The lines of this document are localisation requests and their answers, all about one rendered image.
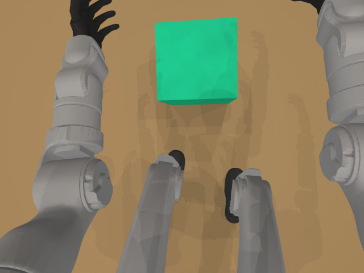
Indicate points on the left robot upper arm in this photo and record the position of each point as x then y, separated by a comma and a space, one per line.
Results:
67, 193

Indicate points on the right robot upper arm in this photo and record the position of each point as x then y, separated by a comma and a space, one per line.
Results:
342, 160

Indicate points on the carton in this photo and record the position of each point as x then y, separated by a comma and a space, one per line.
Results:
196, 61

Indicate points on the left robot hand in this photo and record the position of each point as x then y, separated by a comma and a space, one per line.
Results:
82, 22

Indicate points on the right robot forearm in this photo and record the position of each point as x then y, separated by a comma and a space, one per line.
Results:
340, 27

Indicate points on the left robot forearm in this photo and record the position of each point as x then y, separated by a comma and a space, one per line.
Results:
77, 108

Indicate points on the right robot hand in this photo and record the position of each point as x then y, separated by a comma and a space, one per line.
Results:
316, 3

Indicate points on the robot right thigh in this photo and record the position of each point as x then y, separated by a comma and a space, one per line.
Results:
260, 249

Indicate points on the right robot foot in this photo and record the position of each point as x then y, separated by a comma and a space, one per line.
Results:
230, 176

